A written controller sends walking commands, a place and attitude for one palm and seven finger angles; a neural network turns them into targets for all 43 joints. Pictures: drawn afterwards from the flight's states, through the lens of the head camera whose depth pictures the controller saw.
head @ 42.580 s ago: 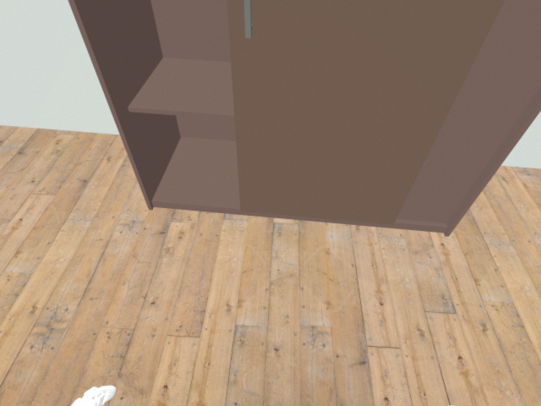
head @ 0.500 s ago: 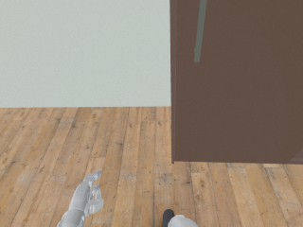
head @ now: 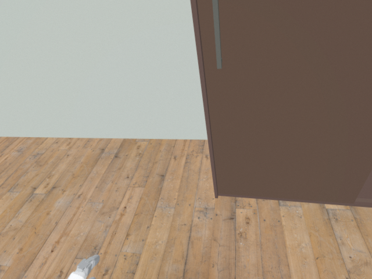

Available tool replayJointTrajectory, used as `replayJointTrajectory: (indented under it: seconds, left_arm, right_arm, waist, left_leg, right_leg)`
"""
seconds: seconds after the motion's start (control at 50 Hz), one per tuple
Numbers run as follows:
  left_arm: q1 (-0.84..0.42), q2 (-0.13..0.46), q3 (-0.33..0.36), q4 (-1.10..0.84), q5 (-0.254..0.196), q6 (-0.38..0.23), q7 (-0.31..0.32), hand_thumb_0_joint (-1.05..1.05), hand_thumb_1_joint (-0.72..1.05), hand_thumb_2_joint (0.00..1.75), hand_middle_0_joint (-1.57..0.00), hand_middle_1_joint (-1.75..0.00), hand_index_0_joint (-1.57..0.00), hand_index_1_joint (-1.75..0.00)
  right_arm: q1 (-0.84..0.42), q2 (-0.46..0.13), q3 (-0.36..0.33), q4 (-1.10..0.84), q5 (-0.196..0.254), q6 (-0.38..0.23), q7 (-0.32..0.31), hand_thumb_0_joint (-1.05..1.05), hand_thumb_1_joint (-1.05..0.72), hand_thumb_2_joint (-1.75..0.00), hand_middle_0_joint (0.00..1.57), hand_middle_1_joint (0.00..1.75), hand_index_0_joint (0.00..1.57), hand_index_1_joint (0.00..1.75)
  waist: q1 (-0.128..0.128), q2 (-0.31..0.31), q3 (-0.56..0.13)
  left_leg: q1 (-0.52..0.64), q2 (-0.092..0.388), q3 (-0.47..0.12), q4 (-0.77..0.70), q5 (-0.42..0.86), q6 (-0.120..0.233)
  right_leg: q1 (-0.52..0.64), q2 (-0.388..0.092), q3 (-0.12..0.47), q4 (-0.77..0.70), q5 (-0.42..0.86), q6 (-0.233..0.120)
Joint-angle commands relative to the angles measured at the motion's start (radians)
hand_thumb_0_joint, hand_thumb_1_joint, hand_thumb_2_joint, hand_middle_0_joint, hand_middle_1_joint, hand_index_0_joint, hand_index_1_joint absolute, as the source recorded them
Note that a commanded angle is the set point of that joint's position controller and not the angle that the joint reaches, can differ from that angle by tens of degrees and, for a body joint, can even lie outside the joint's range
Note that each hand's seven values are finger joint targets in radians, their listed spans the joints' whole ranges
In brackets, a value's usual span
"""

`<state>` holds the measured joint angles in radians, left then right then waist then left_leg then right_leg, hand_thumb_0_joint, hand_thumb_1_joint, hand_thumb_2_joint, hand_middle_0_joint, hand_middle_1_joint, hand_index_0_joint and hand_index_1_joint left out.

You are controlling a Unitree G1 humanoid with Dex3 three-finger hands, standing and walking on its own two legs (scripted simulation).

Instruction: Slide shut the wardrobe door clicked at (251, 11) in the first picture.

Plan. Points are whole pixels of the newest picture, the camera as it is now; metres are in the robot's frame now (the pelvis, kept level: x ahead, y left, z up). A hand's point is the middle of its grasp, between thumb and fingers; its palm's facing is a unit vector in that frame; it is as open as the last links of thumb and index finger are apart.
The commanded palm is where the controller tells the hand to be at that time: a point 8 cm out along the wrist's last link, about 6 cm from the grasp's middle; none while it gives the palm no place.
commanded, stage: stop stepping back and stand still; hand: right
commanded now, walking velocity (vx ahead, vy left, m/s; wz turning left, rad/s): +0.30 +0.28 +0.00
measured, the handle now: (217, 25) +0.80 -0.11 +0.28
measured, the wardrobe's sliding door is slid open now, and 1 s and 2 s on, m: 0.00 0.00 0.00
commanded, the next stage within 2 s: let the arm hang, fingers relaxed in 1.34 s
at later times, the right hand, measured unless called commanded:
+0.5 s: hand out of the picture +0.12 -0.32 +0.21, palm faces +0.52 +0.78 -0.35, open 7.4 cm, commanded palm +0.08 -0.35 +0.22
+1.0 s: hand out of the picture +0.18 -0.33 +0.19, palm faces +0.48 +0.71 -0.51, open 7.4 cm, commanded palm +0.13 -0.35 +0.22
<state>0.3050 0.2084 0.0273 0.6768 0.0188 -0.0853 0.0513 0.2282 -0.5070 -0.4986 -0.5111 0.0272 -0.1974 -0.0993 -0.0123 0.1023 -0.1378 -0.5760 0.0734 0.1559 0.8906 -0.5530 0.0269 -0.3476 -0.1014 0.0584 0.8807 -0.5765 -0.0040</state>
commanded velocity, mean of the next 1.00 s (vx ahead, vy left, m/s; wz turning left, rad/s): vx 0.10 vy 0.09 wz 0.00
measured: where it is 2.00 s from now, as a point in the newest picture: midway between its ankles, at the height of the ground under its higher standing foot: outside the picture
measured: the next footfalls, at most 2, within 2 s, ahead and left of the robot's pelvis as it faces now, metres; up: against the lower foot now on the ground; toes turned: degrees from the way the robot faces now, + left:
left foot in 0.38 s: -0.14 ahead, +0.07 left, +0.00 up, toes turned +7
left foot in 0.78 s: +0.04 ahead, +0.05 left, +0.00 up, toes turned +3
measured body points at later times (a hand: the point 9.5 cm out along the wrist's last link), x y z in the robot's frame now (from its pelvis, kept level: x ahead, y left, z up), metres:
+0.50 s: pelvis -0.06 -0.05 +0.02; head -0.09 -0.07 +0.47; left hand +0.10 +0.20 -0.05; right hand +0.09 -0.36 +0.23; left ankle -0.18 +0.07 -0.69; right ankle -0.06 -0.16 -0.64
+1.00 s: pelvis +0.00 -0.05 +0.04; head +0.01 -0.04 +0.49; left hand +0.13 +0.20 -0.07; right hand +0.15 -0.37 +0.22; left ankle +0.00 +0.05 -0.69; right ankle -0.01 -0.17 -0.68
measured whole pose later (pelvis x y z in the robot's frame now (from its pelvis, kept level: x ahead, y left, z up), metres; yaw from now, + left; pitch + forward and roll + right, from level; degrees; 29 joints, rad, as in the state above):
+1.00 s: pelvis +0.00 -0.05 +0.04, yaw -2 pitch +0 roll +0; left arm 0.26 0.24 0.02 0.69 0.01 -0.08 0.06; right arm 0.58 -0.37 -0.45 -0.41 0.03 -0.20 -0.15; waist 0.00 -0.02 0.02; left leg -0.26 0.02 0.08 0.56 -0.29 0.03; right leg -0.30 -0.02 -0.04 0.64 -0.30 -0.02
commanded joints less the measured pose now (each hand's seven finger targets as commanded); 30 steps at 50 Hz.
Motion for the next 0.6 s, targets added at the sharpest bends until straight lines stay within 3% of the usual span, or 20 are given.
replayJointTrajectory:
  seconds: [0.0, 0.02, 0.04, 0.08, 0.14, 0.2, 0.24, 0.28, 0.32, 0.34, 0.36, 0.38, 0.4, 0.42, 0.46, 0.5, 0.52, 0.54, 0.56, 0.58]
  left_arm:
    - [-0.122, 0.138, 0.036, -0.222, -0.005, -0.086, -0.003, 0.00, 0.90, 0.90, -0.20, -0.30, -0.20, -0.30]
    - [-0.104, 0.132, 0.053, -0.215, -0.012, -0.074, -0.020, 0.00, 0.90, 0.90, -0.20, -0.30, -0.20, -0.30]
    - [-0.148, 0.111, 0.044, -0.260, -0.004, -0.072, -0.049, 0.00, 0.90, 0.90, -0.20, -0.30, -0.20, -0.30]
    - [-0.168, 0.113, 0.038, -0.242, -0.002, -0.067, -0.064, 0.00, 0.90, 0.90, -0.20, -0.30, -0.20, -0.30]
    - [-0.164, 0.098, 0.024, -0.204, 0.011, -0.059, -0.041, 0.00, 0.90, 0.90, -0.20, -0.30, -0.20, -0.30]
    - [-0.148, 0.066, 0.014, -0.192, 0.021, -0.036, 0.004, 0.00, 0.90, 0.90, -0.20, -0.30, -0.20, -0.30]
    - [-0.141, 0.065, 0.014, -0.187, 0.022, -0.027, 0.022, 0.00, 0.90, 0.90, -0.20, -0.30, -0.20, -0.30]
    - [-0.141, 0.076, 0.014, -0.175, 0.012, -0.022, 0.026, 0.00, 0.90, 0.90, -0.20, -0.30, -0.20, -0.30]
    - [-0.114, 0.076, 0.025, -0.178, -0.021, -0.013, 0.014, 0.00, 0.90, 0.90, -0.20, -0.30, -0.20, -0.30]
    - [-0.148, 0.092, 0.036, -0.199, -0.039, -0.008, 0.014, 0.00, 0.90, 0.90, -0.20, -0.30, -0.20, -0.30]
    - [-0.170, 0.099, 0.030, -0.216, -0.040, -0.008, 0.006, 0.00, 0.90, 0.90, -0.20, -0.30, -0.20, -0.30]
    - [-0.200, 0.086, 0.023, -0.233, -0.030, -0.027, -0.007, 0.00, 0.90, 0.90, -0.20, -0.30, -0.20, -0.30]
    - [-0.212, 0.085, 0.020, -0.229, -0.039, -0.043, -0.017, 0.00, 0.90, 0.90, -0.20, -0.30, -0.20, -0.30]
    - [-0.197, 0.148, 0.064, -0.214, -0.046, -0.054, -0.004, 0.00, 0.90, 0.90, -0.20, -0.30, -0.20, -0.30]
    - [-0.205, 0.107, 0.033, -0.195, -0.042, -0.035, 0.001, 0.00, 0.90, 0.90, -0.20, -0.30, -0.20, -0.30]
    - [-0.195, 0.094, 0.019, -0.177, -0.023, -0.041, 0.023, 0.00, 0.90, 0.90, -0.20, -0.30, -0.20, -0.30]
    - [-0.191, 0.124, 0.025, -0.188, -0.014, -0.056, 0.021, 0.00, 0.90, 0.90, -0.20, -0.30, -0.20, -0.30]
    - [-0.195, 0.138, 0.032, -0.192, -0.003, -0.072, 0.013, 0.00, 0.90, 0.90, -0.20, -0.30, -0.20, -0.30]
    - [-0.200, 0.113, 0.017, -0.196, 0.001, -0.092, 0.006, 0.00, 0.90, 0.90, -0.20, -0.30, -0.20, -0.30]
    - [-0.167, 0.091, 0.020, -0.185, -0.006, -0.092, 0.003, 0.00, 0.90, 0.90, -0.20, -0.30, -0.20, -0.30]
  right_arm:
    - [-0.256, -0.150, -0.003, -0.170, -0.034, -0.082, -0.024, 0.00, -0.90, -0.90, 0.20, 0.30, 0.20, 0.30]
    - [-0.064, -0.113, -0.001, -0.104, -0.021, -0.080, -0.007, 0.00, -0.90, -0.90, 0.20, 0.30, 0.20, 0.30]
    - [-0.056, -0.100, 0.025, -0.270, -0.002, -0.082, 0.003, 0.00, -0.90, -0.90, 0.20, 0.30, 0.20, 0.30]
    - [0.039, -0.054, 0.056, -0.340, 0.007, -0.080, -0.002, 0.00, -0.90, -0.90, 0.20, 0.30, 0.20, 0.30]
    - [0.180, -0.115, -0.011, -0.368, 0.015, -0.066, -0.030, 0.00, -0.90, -0.90, 0.20, 0.30, 0.20, 0.30]
    - [0.220, -0.120, -0.047, -0.259, 0.002, -0.036, -0.051, 0.00, -0.90, -0.90, 0.20, 0.30, 0.20, 0.30]
    - [0.193, -0.110, -0.044, -0.168, 0.002, -0.013, -0.049, 0.00, -0.90, -0.90, 0.20, 0.30, 0.20, 0.30]
    - [0.174, -0.115, -0.036, -0.100, 0.007, 0.022, -0.041, 0.00, -0.90, -0.90, 0.20, 0.30, 0.20, 0.30]
    - [0.161, -0.112, -0.007, -0.094, 0.014, 0.038, -0.023, 0.00, -0.90, -0.90, 0.20, 0.30, 0.20, 0.30]
    - [0.127, -0.126, -0.012, -0.108, 0.021, 0.028, -0.026, 0.00, -0.90, -0.90, 0.20, 0.30, 0.20, 0.30]
    - [0.076, -0.149, -0.034, -0.157, 0.026, 0.008, -0.037, 0.00, -0.90, -0.90, 0.20, 0.30, 0.20, 0.30]
    - [0.027, -0.199, -0.093, -0.244, 0.028, -0.027, -0.054, 0.00, -0.90, -0.90, 0.20, 0.30, 0.20, 0.30]
    - [0.004, -0.160, -0.050, -0.238, 0.024, -0.036, -0.059, 0.00, -0.90, -0.90, 0.20, 0.30, 0.20, 0.30]
    - [0.035, -0.086, 0.003, -0.227, 0.034, -0.028, -0.052, 0.00, -0.90, -0.90, 0.20, 0.30, 0.20, 0.30]
    - [0.066, -0.089, -0.035, -0.260, 0.022, -0.048, -0.058, 0.00, -0.90, -0.90, 0.20, 0.30, 0.20, 0.30]
    - [0.025, -0.102, -0.025, -0.328, 0.027, -0.060, -0.076, 0.00, -0.90, -0.90, 0.20, 0.30, 0.20, 0.30]
    - [0.031, -0.098, -0.027, -0.311, 0.019, -0.065, -0.087, 0.00, -0.90, -0.90, 0.20, 0.30, 0.20, 0.30]
    - [-0.007, -0.100, -0.030, -0.343, 0.019, -0.082, -0.096, 0.00, -0.90, -0.90, 0.20, 0.30, 0.20, 0.30]
    - [-0.060, -0.167, -0.069, -0.365, 0.006, -0.112, -0.097, 0.00, -0.90, -0.90, 0.20, 0.30, 0.20, 0.30]
    - [-0.012, -0.165, -0.088, -0.290, 0.001, -0.098, -0.085, 0.00, -0.90, -0.90, 0.20, 0.30, 0.20, 0.30]
  waist:
    - [0.026, -0.648, 0.265]
    - [0.028, -0.420, 0.236]
    - [0.028, -0.328, 0.267]
    - [0.018, -0.207, 0.255]
    - [0.001, -0.370, 0.141]
    - [0.009, -0.496, 0.124]
    - [0.011, -0.477, 0.092]
    - [-0.004, -0.348, 0.066]
    - [0.015, -0.008, 0.023]
    - [0.011, 0.110, 0.068]
    - [0.025, 0.095, 0.104]
    - [0.003, 0.063, 0.130]
    - [0.008, 0.129, 0.124]
    - [0.017, 0.219, 0.217]
    - [0.023, 0.019, 0.271]
    - [0.057, -0.330, 0.117]
    - [0.044, -0.570, 0.060]
    - [0.036, -0.756, 0.046]
    - [0.030, -0.577, 0.063]
    - [0.030, -0.341, 0.155]
  left_leg:
    - [-0.277, -0.111, -0.180, 0.739, 0.033, -0.033]
    - [-0.261, -0.110, -0.183, 0.792, 0.114, -0.034]
    - [-0.291, -0.077, -0.209, 0.740, 0.147, -0.033]
    - [-0.186, -0.065, -0.161, 0.548, 0.264, -0.029]
    - [0.132, -0.139, -0.020, 0.215, 0.241, -0.015]
    - [0.364, -0.182, 0.061, -0.057, 0.117, 0.000]
    - [0.462, -0.196, 0.079, -0.254, 0.028, 0.020]
    - [0.587, -0.182, 0.063, -0.515, 0.051, 0.050]
    - [0.602, 0.021, -0.145, -0.605, 0.225, 0.138]
    - [0.587, 0.185, -0.347, -0.617, 0.360, 0.229]
    - [0.580, 0.273, -0.400, -0.605, 0.547, 0.262]
    - [0.629, 0.296, -0.406, -0.600, 0.658, 0.276]
    - [0.613, 0.311, -0.391, -0.548, 0.608, 0.259]
    - [0.503, 0.301, -0.533, -0.570, 0.547, 0.263]
    - [0.323, 0.257, -0.372, -0.472, 0.459, 0.218]
    - [0.313, 0.073, -0.053, -0.124, 0.399, 0.099]
    - [0.195, -0.029, -0.008, 0.084, 0.248, 0.045]
    - [0.009, -0.134, -0.075, 0.280, -0.059, 0.007]
    - [0.002, -0.142, -0.199, 0.371, -0.071, 0.009]
    - [-0.052, -0.090, -0.205, 0.314, -0.024, 0.000]
  right_leg:
    - [-0.151, -0.328, 0.645, -0.782, -0.266, -0.247]
    - [-0.090, -0.297, 0.566, -0.736, -0.151, -0.269]
    - [-0.113, -0.277, 0.638, -0.746, -0.183, -0.234]
    - [-0.087, -0.208, 0.399, -0.703, -0.119, -0.171]
    - [-0.101, -0.104, 0.160, -0.763, -0.123, -0.062]
    - [-0.137, -0.101, 0.057, -0.813, -0.087, -0.023]
    - [-0.071, -0.103, 0.015, -0.745, -0.018, 0.003]
    - [-0.064, -0.041, -0.033, -0.503, 0.032, 0.028]
    - [-0.108, 0.088, -0.152, 0.005, 0.141, -0.004]
    - [-0.283, 0.119, -0.087, 0.313, 0.070, -0.011]
    - [-0.422, 0.112, -0.054, 0.524, 0.070, 0.000]
    - [-0.503, 0.077, -0.047, 0.582, 0.036, 0.003]
    - [-0.462, 0.018, 0.035, 0.468, -0.012, -0.010]
    - [-0.447, -0.012, 0.085, 0.338, 0.114, -0.014]
    - [-0.179, -0.048, 0.008, 0.009, 0.164, -0.040]
    - [0.199, 0.115, -0.178, -0.373, 0.382, -0.019]
    - [0.349, 0.036, 0.001, -0.426, 0.461, -0.022]
    - [0.425, -0.184, 0.441, -0.541, 0.540, -0.102]
    - [0.302, -0.249, 0.597, -0.620, 0.383, -0.180]
    - [0.268, -0.247, 0.578, -0.595, 0.532, -0.241]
